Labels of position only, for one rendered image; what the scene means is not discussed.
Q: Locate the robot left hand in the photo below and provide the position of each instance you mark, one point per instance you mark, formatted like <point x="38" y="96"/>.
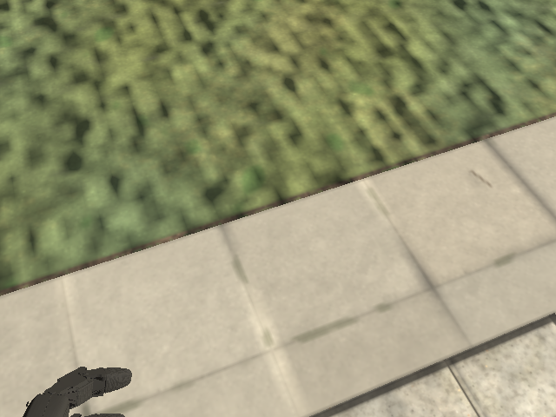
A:
<point x="75" y="388"/>

